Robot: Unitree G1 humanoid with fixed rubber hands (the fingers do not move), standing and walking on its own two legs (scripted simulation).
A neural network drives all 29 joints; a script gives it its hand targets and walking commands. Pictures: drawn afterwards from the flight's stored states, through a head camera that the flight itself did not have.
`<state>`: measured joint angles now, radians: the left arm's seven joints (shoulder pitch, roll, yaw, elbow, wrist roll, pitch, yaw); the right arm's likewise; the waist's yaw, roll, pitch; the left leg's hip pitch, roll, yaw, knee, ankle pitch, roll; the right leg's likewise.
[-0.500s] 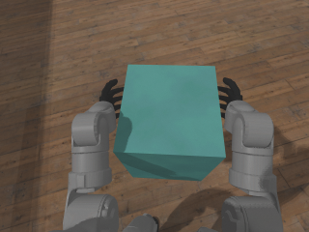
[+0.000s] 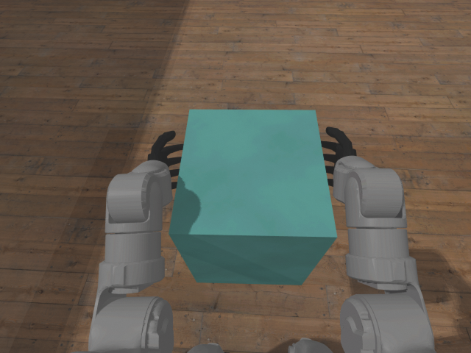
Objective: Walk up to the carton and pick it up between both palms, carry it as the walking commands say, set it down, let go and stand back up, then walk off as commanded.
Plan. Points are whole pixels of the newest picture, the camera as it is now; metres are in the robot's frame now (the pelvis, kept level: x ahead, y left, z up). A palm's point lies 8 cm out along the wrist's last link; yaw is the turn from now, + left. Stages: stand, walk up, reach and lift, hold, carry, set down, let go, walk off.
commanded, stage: carry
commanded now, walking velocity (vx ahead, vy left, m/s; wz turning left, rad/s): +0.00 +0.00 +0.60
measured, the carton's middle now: (250, 204) +0.35 +0.02 +0.03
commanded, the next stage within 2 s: none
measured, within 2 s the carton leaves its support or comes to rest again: neither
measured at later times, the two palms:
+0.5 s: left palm (80, 242) +0.23 +0.25 +0.11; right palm (283, 185) +0.33 -0.02 +0.12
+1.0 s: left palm out of the picture +0.10 +0.27 +0.13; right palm (247, 228) +0.26 +0.03 +0.12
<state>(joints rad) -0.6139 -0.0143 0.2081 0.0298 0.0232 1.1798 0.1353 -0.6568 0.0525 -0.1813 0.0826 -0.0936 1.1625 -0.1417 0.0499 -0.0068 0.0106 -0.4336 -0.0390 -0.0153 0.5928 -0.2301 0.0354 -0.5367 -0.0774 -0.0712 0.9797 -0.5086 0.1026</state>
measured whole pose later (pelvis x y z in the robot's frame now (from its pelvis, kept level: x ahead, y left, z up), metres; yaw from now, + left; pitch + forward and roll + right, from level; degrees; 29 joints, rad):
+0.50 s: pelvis -0.07 +0.01 +0.00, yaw +19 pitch +3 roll +1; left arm -0.63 -0.07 0.26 0.09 0.10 1.18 0.13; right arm -0.74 0.00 -0.18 0.25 -0.04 1.15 -0.14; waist -0.05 -0.02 -0.03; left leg -0.38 -0.03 0.07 0.62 -0.28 0.03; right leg -0.47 -0.20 -0.15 0.84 -0.48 0.10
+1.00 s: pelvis -0.14 -0.04 +0.01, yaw +37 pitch +3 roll +2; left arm -0.65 -0.09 0.23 0.06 0.09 1.17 0.14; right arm -0.68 -0.02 -0.20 0.09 -0.02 1.19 -0.15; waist -0.07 0.02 0.01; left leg -0.55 -0.01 0.07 0.96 -0.45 -0.05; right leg -0.35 -0.14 -0.16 0.59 -0.28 0.01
